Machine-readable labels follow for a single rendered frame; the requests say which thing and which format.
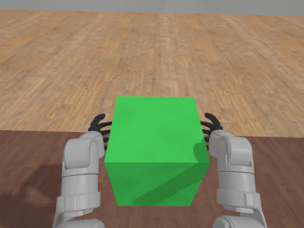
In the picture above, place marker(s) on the left robot upper arm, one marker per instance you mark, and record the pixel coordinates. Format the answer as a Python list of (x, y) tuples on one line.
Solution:
[(82, 223)]

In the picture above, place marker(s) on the carton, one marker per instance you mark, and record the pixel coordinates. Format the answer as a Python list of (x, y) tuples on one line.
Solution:
[(156, 153)]

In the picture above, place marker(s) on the robot left forearm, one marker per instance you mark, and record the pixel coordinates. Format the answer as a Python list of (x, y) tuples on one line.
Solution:
[(80, 169)]

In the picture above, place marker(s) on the robot right hand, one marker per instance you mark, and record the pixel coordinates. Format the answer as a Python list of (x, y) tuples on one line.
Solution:
[(215, 125)]

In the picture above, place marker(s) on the robot right forearm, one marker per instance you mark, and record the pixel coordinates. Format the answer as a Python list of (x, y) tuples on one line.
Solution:
[(236, 180)]

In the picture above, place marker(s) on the right robot upper arm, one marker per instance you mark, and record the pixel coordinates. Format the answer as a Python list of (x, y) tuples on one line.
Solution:
[(226, 221)]

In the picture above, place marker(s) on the robot left hand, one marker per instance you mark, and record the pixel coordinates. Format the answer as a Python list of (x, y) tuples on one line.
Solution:
[(96, 126)]

